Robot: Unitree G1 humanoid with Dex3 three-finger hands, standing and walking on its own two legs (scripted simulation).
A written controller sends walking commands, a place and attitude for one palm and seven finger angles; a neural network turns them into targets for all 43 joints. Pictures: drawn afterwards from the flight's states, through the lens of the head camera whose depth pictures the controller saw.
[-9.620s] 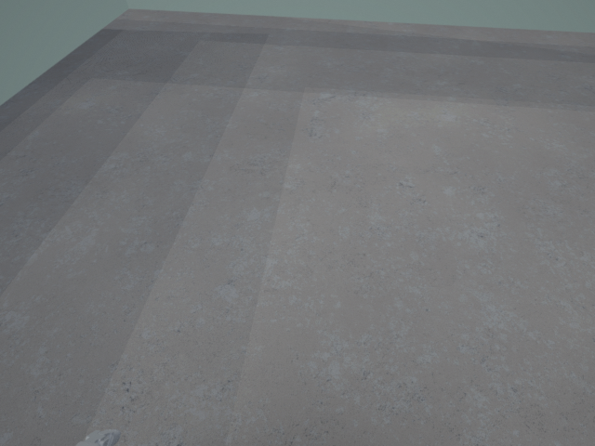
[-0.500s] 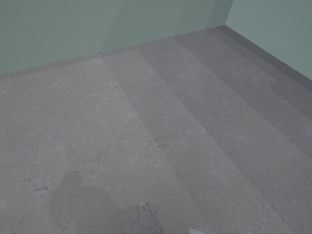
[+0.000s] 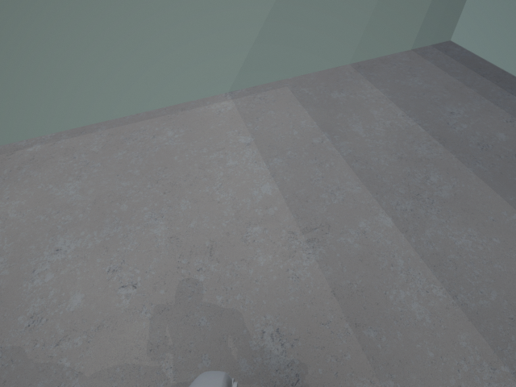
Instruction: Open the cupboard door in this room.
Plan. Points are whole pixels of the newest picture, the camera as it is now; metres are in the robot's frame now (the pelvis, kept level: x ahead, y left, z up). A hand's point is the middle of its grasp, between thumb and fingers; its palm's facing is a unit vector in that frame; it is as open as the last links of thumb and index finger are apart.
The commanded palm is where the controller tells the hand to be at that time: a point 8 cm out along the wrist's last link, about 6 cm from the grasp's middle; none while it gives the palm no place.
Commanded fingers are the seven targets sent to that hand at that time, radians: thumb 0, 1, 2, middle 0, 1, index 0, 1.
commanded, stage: turn or walk to find it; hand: left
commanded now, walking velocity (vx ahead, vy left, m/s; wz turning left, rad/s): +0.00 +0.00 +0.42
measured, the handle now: out of the picture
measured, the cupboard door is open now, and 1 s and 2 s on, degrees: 0 0 0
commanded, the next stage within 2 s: none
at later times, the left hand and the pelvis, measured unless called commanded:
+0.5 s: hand out of the picture -0.03 +0.28 -0.17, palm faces +0.26 -0.93 -0.25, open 7.3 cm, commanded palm none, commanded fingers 0.00 0.90 0.90 -0.20 -0.30 -0.20 -0.30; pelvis -0.04 +0.05 +0.00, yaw +12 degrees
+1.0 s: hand out of the picture -0.08 +0.21 -0.16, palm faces +0.43 -0.87 -0.24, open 7.3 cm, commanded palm none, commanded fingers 0.00 0.90 0.90 -0.20 -0.30 -0.20 -0.30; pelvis -0.07 +0.01 +0.00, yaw +26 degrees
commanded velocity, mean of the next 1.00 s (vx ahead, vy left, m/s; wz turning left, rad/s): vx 0.00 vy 0.00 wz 0.42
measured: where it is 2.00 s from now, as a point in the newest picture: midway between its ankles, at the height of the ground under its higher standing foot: outside the picture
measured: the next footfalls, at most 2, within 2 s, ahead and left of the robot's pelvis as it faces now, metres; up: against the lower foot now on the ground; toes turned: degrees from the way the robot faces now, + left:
left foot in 0.24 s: +0.00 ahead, +0.15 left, +0.00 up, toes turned +11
right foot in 0.70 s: +0.02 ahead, -0.08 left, +0.00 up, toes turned +13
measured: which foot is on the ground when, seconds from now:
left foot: up 0.00-0.22, down 0.24-0.72, up 0.74-1.00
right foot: down 0.00-0.24, up 0.26-0.68, down 0.70-1.00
